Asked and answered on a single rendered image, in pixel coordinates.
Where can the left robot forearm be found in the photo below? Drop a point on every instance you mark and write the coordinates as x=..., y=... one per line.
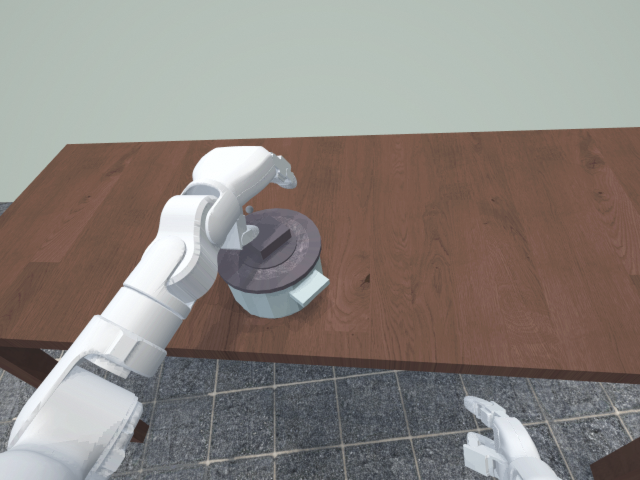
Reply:
x=176, y=269

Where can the robot right hand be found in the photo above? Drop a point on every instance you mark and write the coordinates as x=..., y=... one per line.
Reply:
x=511, y=440

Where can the robot left upper arm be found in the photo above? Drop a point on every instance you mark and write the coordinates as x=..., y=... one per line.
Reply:
x=81, y=432

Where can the robot left hand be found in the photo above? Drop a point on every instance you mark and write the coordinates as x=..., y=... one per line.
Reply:
x=245, y=171

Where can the lid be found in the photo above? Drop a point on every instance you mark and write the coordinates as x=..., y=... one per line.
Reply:
x=291, y=262

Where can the table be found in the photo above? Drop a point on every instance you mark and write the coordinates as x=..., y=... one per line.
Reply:
x=502, y=253

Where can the pot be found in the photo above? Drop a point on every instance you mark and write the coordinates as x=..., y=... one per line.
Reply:
x=285, y=302

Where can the right robot forearm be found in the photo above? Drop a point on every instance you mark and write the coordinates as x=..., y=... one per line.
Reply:
x=530, y=468

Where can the knob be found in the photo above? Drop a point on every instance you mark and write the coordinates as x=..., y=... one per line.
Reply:
x=272, y=234

